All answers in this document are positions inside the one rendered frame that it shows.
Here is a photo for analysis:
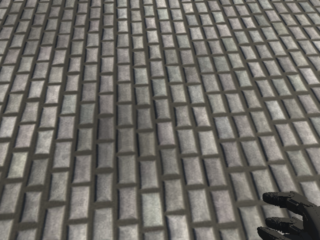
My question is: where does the robot right hand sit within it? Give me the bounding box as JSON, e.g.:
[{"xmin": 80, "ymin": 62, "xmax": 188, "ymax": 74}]
[{"xmin": 257, "ymin": 191, "xmax": 320, "ymax": 240}]

